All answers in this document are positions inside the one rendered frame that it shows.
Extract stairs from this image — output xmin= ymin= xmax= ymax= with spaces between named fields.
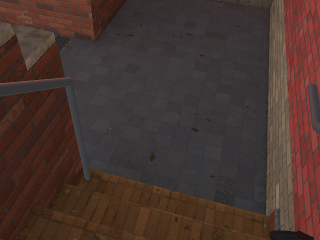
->
xmin=0 ymin=168 xmax=270 ymax=240

